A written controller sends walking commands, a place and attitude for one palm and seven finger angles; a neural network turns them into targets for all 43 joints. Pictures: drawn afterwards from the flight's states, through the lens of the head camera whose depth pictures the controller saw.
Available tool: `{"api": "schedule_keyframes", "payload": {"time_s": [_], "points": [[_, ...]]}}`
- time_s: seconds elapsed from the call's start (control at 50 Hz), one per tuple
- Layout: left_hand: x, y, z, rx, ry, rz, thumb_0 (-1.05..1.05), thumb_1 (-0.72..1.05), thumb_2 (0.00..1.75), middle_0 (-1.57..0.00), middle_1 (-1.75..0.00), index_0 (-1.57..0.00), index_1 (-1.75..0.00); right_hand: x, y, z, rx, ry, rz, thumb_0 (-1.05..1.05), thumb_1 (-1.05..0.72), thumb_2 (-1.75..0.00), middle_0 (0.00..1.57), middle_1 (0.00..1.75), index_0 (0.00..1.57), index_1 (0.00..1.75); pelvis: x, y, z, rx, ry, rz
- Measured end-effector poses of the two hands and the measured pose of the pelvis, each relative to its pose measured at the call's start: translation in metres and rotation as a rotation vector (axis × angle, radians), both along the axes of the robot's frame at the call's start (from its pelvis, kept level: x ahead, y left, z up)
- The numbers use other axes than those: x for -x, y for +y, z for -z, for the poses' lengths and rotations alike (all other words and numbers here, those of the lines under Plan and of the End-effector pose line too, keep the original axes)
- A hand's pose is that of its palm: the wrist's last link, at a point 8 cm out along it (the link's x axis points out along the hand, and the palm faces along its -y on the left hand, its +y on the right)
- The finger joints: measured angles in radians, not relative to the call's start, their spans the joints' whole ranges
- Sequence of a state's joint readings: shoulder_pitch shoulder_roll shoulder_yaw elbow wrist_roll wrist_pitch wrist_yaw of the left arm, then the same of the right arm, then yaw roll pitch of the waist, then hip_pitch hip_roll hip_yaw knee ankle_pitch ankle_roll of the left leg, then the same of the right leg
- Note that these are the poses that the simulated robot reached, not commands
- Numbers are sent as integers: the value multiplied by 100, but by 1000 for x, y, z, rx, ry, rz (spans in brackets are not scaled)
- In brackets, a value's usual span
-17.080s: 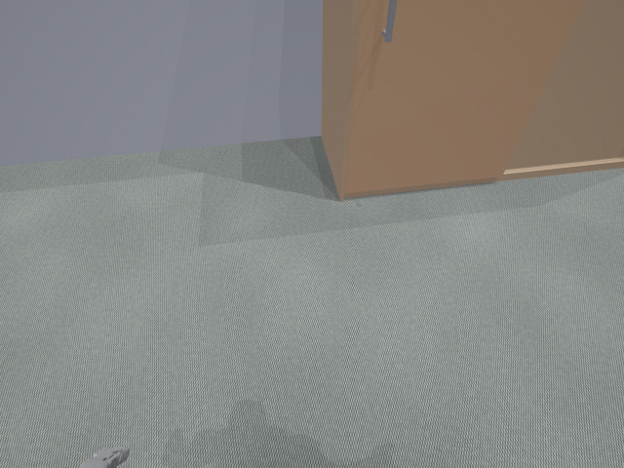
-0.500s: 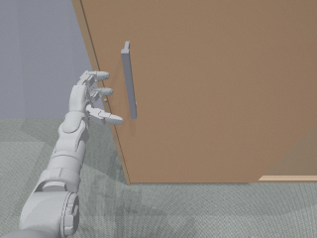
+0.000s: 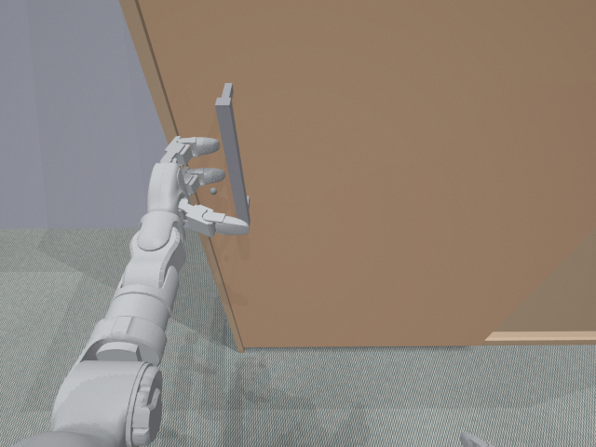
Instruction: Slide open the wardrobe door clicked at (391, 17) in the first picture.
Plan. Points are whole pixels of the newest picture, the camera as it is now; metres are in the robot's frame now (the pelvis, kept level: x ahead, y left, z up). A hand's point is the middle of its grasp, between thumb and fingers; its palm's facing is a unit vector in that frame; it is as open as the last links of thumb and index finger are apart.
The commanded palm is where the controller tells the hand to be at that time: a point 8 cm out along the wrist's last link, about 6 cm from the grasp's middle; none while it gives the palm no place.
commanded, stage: feel for the door with the fingertips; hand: left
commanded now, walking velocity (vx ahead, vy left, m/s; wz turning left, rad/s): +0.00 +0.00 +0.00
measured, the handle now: (237, 163) +0.50 +0.10 +0.11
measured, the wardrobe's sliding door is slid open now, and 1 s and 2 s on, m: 0.00 0.00 0.00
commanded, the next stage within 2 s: slide the fingers in behind the handle in 0.38 s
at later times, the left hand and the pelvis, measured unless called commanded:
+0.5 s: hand (208, 179) +0.46 +0.13 +0.12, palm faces +0.03 -1.00 +0.00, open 13.7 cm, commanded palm +0.44 +0.18 +0.12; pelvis +0.00 +0.00 +0.00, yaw +0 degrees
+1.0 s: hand (219, 185) +0.45 +0.12 +0.12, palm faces +0.02 -1.00 +0.00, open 14.0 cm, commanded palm +0.42 +0.17 +0.12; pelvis +0.00 +0.01 +0.00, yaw +0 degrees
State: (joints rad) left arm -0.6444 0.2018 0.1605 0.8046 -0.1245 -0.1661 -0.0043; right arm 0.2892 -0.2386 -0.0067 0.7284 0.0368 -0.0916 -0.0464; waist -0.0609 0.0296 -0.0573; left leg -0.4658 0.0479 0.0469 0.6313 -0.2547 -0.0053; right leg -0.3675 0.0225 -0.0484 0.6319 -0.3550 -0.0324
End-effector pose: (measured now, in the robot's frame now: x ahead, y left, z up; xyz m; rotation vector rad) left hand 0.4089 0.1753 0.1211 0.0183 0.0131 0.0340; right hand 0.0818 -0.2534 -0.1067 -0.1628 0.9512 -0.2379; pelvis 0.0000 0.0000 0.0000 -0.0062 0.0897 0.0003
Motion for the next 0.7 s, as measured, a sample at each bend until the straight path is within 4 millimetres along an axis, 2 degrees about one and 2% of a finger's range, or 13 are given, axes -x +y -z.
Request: {"api": "schedule_keyframes", "payload": {"time_s": [0.14,0.32,0.5,0.7], "points": [[-9,3,0,14,13,0,-1,-50,30,-30,-120,-30,-120,5,-7,1,17,30,-1,1,-90,-90,20,30,20,30,1,-3,1,1,12,-8],[-24,9,2,13,5,6,-1,-50,30,-30,-120,-30,-121,23,-12,4,30,85,23,1,-90,-90,20,30,20,30,0,-1,2,3,40,-5],[-27,11,2,15,3,7,-1,-50,30,-33,-123,-34,-124,37,-5,9,21,132,30,1,-90,-90,20,30,20,30,-2,4,4,6,45,-8],[-24,5,2,10,-3,26,-1,-50,30,-32,-122,-32,-123,35,6,9,6,101,26,1,-90,-90,20,30,20,30,2,9,5,9,46,-3]]}}
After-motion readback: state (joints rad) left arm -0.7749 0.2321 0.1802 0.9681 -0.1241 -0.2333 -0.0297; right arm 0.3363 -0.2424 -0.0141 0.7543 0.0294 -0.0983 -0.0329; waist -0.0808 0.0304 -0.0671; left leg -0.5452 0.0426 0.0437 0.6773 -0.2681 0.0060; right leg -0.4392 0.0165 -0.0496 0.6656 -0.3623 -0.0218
